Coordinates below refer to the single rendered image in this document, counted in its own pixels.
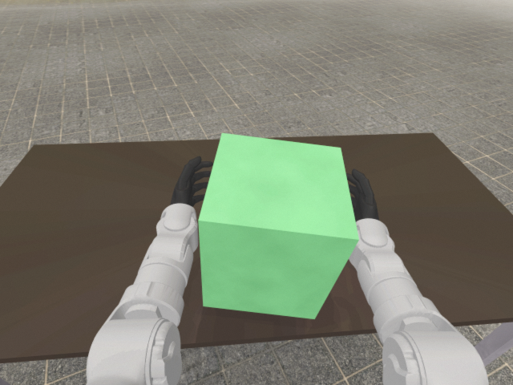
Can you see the table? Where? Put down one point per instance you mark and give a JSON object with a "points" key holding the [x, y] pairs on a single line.
{"points": [[76, 221]]}

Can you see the robot left forearm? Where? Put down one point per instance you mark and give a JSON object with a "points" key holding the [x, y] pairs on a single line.
{"points": [[163, 275]]}

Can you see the carton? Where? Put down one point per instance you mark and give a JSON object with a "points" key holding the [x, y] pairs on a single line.
{"points": [[276, 226]]}

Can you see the robot right upper arm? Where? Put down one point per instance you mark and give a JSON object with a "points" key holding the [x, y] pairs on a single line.
{"points": [[430, 357]]}

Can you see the robot left hand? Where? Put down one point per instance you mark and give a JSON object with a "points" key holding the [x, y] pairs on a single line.
{"points": [[185, 187]]}

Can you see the robot left upper arm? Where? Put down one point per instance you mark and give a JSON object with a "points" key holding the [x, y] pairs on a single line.
{"points": [[142, 351]]}

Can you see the robot right forearm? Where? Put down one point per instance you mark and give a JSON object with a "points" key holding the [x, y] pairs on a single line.
{"points": [[390, 291]]}

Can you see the robot right hand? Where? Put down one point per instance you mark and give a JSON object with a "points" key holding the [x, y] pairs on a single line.
{"points": [[363, 203]]}

